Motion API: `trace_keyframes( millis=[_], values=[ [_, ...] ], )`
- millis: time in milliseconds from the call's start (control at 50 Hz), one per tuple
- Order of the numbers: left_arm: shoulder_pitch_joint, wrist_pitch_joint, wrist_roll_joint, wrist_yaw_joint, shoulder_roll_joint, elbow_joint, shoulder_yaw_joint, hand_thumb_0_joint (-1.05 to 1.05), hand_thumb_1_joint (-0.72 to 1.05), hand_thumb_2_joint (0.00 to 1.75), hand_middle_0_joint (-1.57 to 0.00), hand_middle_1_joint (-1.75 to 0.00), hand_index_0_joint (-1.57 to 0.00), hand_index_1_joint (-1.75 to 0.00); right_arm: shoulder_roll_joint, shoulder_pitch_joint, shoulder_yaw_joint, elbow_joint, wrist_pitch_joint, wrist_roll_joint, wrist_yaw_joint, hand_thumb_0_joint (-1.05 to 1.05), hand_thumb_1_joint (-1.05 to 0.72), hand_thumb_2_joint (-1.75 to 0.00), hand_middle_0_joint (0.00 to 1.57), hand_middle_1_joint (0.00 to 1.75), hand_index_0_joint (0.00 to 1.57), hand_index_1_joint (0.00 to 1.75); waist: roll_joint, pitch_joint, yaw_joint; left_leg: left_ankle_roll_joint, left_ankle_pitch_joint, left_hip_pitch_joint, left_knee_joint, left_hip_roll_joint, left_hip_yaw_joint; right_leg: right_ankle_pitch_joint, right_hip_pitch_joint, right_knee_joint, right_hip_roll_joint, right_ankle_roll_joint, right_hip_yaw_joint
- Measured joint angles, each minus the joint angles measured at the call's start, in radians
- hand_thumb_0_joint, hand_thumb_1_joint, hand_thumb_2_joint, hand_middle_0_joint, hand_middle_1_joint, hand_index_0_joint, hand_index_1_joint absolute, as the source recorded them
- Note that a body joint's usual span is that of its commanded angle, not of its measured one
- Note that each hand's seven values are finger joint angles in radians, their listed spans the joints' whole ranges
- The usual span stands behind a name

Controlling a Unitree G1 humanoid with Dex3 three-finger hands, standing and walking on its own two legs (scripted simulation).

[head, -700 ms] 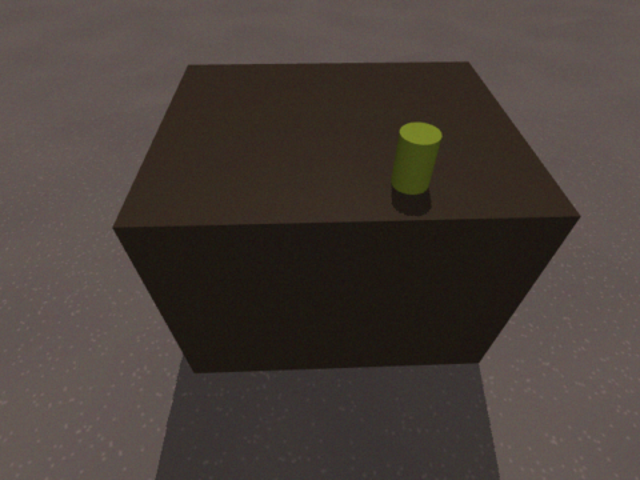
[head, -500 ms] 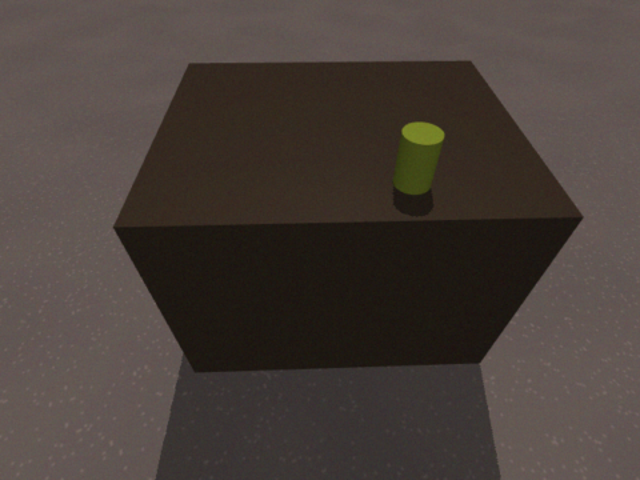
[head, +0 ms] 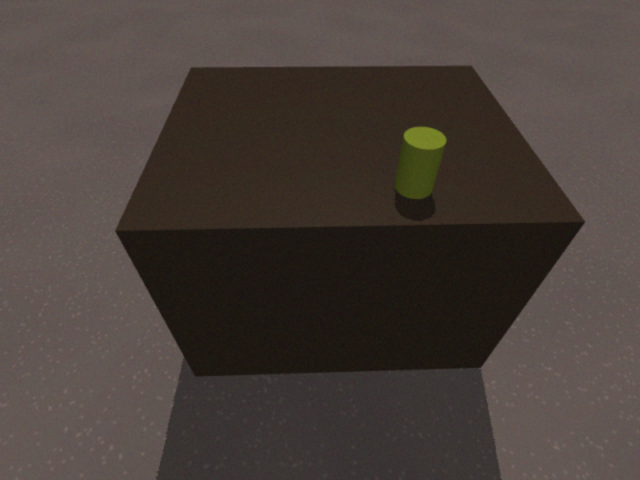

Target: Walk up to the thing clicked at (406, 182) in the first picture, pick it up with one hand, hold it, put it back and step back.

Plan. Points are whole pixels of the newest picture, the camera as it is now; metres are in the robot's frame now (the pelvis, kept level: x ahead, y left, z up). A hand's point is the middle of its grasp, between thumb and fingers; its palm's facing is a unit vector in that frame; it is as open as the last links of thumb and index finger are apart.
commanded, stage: stand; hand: right
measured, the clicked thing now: (418, 163) +0.75 -0.22 -0.02
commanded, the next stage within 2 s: walk up in 0.42 s
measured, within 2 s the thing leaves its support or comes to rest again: neither
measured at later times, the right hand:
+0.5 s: hand out of the picture +0.07 -0.26 -0.16, palm faces -0.02 +0.94 -0.33, open 7.4 cm
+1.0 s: hand (532, 449) +0.21 -0.31 -0.16, palm faces -0.08 +0.93 -0.35, open 7.4 cm
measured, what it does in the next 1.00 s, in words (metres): walks ahead: right foot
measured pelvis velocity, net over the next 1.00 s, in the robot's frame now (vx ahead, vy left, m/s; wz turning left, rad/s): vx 0.14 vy -0.04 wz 0.01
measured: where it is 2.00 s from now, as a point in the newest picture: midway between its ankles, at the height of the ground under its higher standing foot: outside the picture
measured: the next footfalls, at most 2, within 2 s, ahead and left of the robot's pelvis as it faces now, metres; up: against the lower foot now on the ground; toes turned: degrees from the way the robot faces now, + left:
right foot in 0.66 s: +0.11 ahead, -0.15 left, +0.00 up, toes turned -3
left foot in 1.08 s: +0.33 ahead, +0.09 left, +0.00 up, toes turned +4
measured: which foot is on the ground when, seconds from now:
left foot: down 0.00-0.68, up 0.70-1.00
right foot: down 0.00-0.50, up 0.52-0.64, down 0.66-1.00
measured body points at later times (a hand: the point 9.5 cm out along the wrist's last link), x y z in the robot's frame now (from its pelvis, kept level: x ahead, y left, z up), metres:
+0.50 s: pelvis +0.01 +0.00 +0.00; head +0.00 +0.00 +0.45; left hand +0.07 +0.30 -0.13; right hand +0.08 -0.31 -0.13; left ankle -0.01 +0.12 -0.74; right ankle -0.01 -0.12 -0.74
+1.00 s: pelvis +0.14 -0.04 -0.01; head +0.17 -0.04 +0.44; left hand +0.15 +0.28 -0.13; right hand +0.22 -0.36 -0.13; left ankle +0.25 +0.10 -0.72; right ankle +0.07 -0.15 -0.75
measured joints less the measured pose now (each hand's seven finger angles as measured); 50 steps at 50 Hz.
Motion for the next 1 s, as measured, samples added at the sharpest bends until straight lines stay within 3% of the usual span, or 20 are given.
trace_keyframes(
  millis=[420, 500, 560, 640, 680, 700, 760, 800, 860, 940, 1000],
  values=[
    [0.013, 0.002, 0.0, -0.002, 0.001, 0.004, 0.0, 0.0, 0.9, 0.89, -0.2, -0.3, -0.2, -0.3, -0.002, 0.01, 0.0, 0.006, 0.0, 0.0, 0.001, 0.01, -0.9, -0.9, 0.2, 0.3, 0.21, 0.3, 0.004, 0.002, 0.001, -0.001, 0.006, 0.002, -0.008, -0.001, -0.001, 0.002, -0.001, -0.001, -0.001, -0.001, -0.001],
    [0.06, 0.0, 0.019, -0.032, 0.012, -0.032, 0.035, 0.0, 0.9, 0.89, -0.2, -0.3, -0.2, -0.3, -0.006, 0.061, -0.029, -0.039, -0.013, -0.02, 0.024, 0.01, -0.9, -0.9, 0.2, 0.3, 0.21, 0.3, -0.004, -0.026, 0.005, 0.035, -0.132, -0.018, 0.081, -0.007, 0.004, -0.172, -0.041, 0.128, 0.0, -0.031, 0.011],
    [0.093, 0.008, 0.025, -0.043, 0.03, -0.049, 0.057, 0.0, 0.9, 0.89, -0.2, -0.3, -0.2, -0.3, -0.017, 0.103, -0.049, -0.072, -0.027, -0.029, 0.032, 0.01, -0.9, -0.9, 0.2, 0.3, 0.21, 0.3, -0.007, -0.039, 0.001, 0.047, -0.078, -0.007, 0.078, -0.003, 0.013, -0.248, -0.115, 0.308, 0.003, -0.037, 0.002],
    [0.105, -0.004, 0.023, -0.055, 0.06, -0.082, 0.075, 0.01, 0.9, 0.89, -0.2, -0.3, -0.2, -0.3, -0.033, 0.145, -0.067, -0.099, -0.03, -0.036, 0.034, 0.01, -0.9, -0.9, 0.2, 0.3, 0.21, 0.3, -0.02, -0.004, -0.009, 0.02, -0.106, 0.025, 0.085, 0.001, 0.016, -0.26, -0.17, 0.32, -0.031, -0.044, 0.009],
    [0.114, -0.025, 0.022, -0.057, 0.062, -0.102, 0.083, 0.01, 0.9, 0.89, -0.2, -0.3, -0.2, -0.3, -0.054, 0.16, -0.074, -0.106, -0.014, -0.035, 0.038, 0.01, -0.9, -0.9, 0.2, 0.3, 0.21, 0.3, 0.005, 0.018, -0.008, 0.012, -0.159, 0.019, 0.156, 0.027, 0.007, -0.107, -0.143, 0.242, -0.027, -0.03, -0.014],
    [0.12, -0.038, 0.025, -0.054, 0.058, -0.111, 0.089, 0.01, 0.9, 0.89, -0.2, -0.3, -0.2, -0.3, -0.065, 0.166, -0.076, -0.107, -0.004, -0.032, 0.037, 0.01, -0.9, -0.9, 0.2, 0.3, 0.21, 0.3, 0.029, 0.026, -0.008, 0.027, -0.197, -0.01, 0.25, 0.047, -0.009, -0.065, -0.13, 0.237, -0.008, -0.023, -0.032],
    [0.157, -0.047, 0.032, -0.044, 0.044, -0.133, 0.092, 0.0, 0.9, 0.89, -0.2, -0.3, -0.2, -0.3, -0.073, 0.177, -0.078, -0.11, 0.021, -0.024, 0.031, 0.01, -0.9, -0.9, 0.2, 0.3, 0.21, 0.3, 0.049, 0.017, 0.016, 0.037, -0.278, -0.137, 0.553, -0.002, -0.067, -0.104, -0.091, 0.22, 0.011, -0.033, -0.041],
    [0.186, -0.044, 0.025, -0.041, 0.035, -0.139, 0.087, 0.0, 0.9, 0.89, -0.2, -0.3, -0.2, -0.3, -0.079, 0.177, -0.075, -0.123, 0.014, -0.015, 0.037, 0.01, -0.9, -0.9, 0.2, 0.3, 0.21, 0.3, 0.053, 0.015, 0.024, 0.038, -0.247, -0.212, 0.654, -0.021, -0.065, -0.097, -0.043, 0.161, 0.014, -0.04, -0.039],
    [0.216, -0.05, 0.011, -0.034, 0.026, -0.151, 0.078, 0.0, 0.9, 0.89, -0.2, -0.3, -0.2, -0.3, -0.087, 0.174, -0.073, -0.154, -0.001, -0.007, 0.043, 0.01, -0.9, -0.9, 0.2, 0.3, 0.2, 0.3, 0.063, 0.025, 0.026, 0.033, -0.172, -0.303, 0.669, -0.018, -0.081, -0.081, 0.024, 0.079, 0.022, -0.034, -0.045],
    [0.232, -0.056, 0.005, -0.029, 0.023, -0.18, 0.071, 0.0, 0.9, 0.89, -0.2, -0.3, -0.2, -0.3, -0.082, 0.157, -0.072, -0.192, 0.002, -0.01, 0.055, 0.01, -0.91, -0.9, 0.2, 0.3, 0.2, 0.3, 0.064, 0.055, 0.025, 0.014, -0.113, -0.37, 0.553, 0.01, -0.089, -0.103, 0.083, 0.043, 0.03, -0.033, -0.06],
    [0.233, -0.056, 0.006, -0.028, 0.028, -0.21, 0.067, 0.0, 0.9, 0.89, -0.2, -0.3, -0.2, -0.3, -0.069, 0.14, -0.07, -0.212, 0.006, -0.014, 0.064, 0.01, -0.91, -0.9, 0.2, 0.3, 0.2, 0.3, 0.054, 0.076, 0.03, 0.015, -0.044, -0.374, 0.414, 0.035, -0.054, -0.145, 0.113, 0.058, 0.03, -0.024, -0.072]
  ],
)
